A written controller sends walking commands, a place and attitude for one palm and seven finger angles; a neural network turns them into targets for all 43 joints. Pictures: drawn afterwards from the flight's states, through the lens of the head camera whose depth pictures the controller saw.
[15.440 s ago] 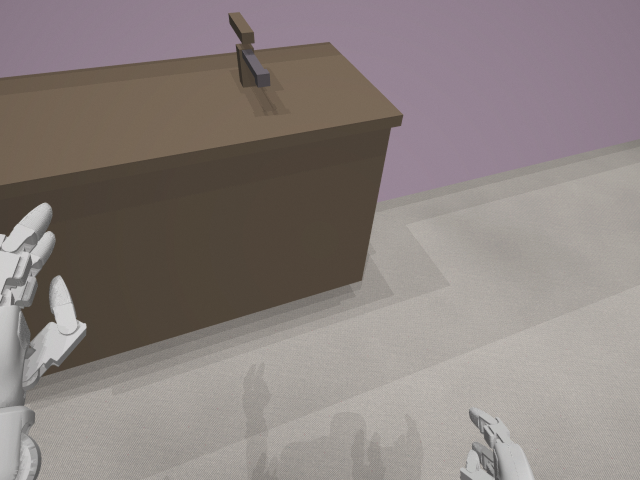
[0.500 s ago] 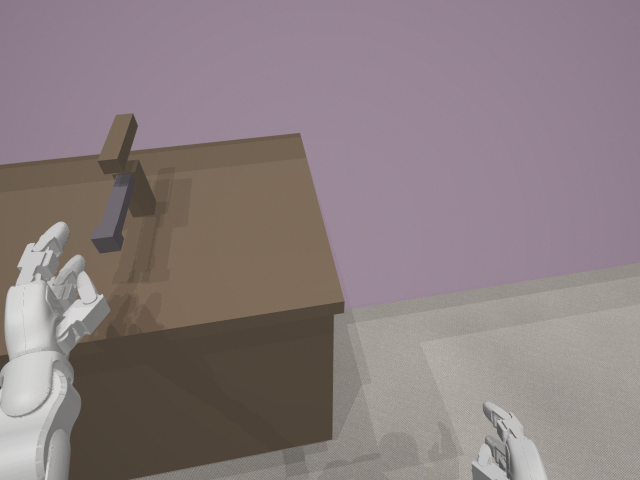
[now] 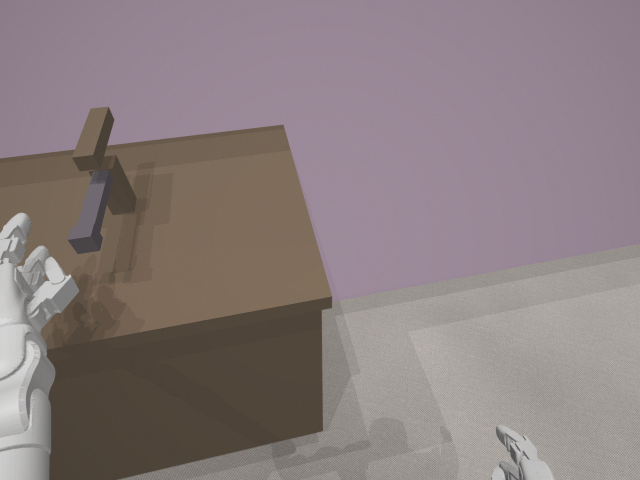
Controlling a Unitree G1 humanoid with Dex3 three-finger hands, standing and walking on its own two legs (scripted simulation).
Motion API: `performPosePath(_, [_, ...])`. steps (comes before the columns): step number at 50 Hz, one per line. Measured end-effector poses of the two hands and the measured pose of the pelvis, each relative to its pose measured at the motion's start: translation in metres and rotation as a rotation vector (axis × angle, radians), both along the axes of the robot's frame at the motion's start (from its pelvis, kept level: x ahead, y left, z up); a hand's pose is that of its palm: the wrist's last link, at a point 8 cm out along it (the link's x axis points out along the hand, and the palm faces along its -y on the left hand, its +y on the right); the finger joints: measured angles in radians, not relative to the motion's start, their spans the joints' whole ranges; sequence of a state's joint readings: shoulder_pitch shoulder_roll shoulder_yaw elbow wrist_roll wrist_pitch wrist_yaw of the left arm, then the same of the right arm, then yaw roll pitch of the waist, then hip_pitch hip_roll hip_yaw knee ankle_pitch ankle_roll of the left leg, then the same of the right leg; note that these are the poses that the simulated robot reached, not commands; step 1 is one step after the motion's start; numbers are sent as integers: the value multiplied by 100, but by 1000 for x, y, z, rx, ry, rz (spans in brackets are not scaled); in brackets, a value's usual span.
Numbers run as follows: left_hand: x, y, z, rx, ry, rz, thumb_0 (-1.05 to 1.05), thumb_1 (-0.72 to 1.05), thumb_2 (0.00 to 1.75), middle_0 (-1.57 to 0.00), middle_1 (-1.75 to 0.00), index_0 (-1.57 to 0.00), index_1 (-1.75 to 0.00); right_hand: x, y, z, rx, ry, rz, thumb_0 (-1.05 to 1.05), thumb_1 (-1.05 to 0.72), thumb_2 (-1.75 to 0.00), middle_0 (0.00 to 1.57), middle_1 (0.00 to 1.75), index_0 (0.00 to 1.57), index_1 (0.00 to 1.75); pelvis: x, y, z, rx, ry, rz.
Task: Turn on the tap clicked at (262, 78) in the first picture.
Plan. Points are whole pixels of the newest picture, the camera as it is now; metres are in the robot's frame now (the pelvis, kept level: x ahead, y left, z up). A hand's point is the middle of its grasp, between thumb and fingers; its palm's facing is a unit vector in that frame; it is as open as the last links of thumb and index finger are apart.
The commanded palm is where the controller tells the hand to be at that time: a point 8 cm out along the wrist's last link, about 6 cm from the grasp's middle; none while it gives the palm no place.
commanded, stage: reach beside the lever's end, fingers flat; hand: left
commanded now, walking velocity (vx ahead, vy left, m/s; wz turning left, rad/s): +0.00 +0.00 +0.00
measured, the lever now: (85, 238) +0.37 +0.35 +0.10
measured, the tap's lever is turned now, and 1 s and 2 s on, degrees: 0 0 11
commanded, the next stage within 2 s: push the lever round in 0.76 s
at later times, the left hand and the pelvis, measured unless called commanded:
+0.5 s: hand (67, 256) +0.35 +0.36 +0.10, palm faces +0.53 -0.84 -0.12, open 7.8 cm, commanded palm +0.30 +0.39 +0.10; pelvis +0.00 +0.00 -0.01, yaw -1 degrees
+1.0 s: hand (66, 267) +0.33 +0.35 +0.10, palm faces +0.49 -0.87 -0.08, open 7.8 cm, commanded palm +0.29 +0.38 +0.10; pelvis +0.01 +0.02 +0.00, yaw +0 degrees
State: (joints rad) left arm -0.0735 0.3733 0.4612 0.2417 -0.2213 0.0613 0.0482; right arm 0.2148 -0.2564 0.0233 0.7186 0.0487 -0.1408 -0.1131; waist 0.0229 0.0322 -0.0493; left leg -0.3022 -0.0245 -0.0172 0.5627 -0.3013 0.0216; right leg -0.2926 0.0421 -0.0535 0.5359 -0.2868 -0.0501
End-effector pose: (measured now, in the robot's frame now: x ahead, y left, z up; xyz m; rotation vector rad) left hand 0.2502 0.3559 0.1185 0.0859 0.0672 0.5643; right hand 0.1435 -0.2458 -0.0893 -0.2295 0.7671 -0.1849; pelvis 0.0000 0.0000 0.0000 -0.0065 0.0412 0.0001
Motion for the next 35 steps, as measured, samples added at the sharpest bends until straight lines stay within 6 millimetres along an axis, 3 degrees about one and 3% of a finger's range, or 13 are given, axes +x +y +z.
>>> performPosePath(7, [8, 14, -1, 22, -23, 24, 1, 90, 90, -16, -17, -16, -18, -13, -9, -6, -24, 51, -5, 1, -90, -90, 20, 30, 21, 30, -4, -2, -2, -5, 16, 7])
performPosePath(22, [48, 36, -13, 1, 11, 9, 1, 90, 90, -16, -15, -16, -16, -51, -19, -15, -38, 162, -67, 1, -90, -90, 20, 30, 21, 30, -3, 0, -6, -12, 75, -5])
performPosePath(29, [52, 36, -15, 16, -12, -37, 1, 90, 90, -16, -15, -15, -16, -66, -17, -18, -35, 216, -94, 1, -90, -90, 20, 30, 21, 30, 3, 8, -7, -18, 85, -12])
performPosePath(35, [48, 35, -26, -9, 0, -35, 1, 90, 90, -16, -15, -16, -16, -60, -9, -17, -30, 209, -98, 1, -90, -90, 20, 30, 21, 30, 7, 14, -6, -19, 82, -15])
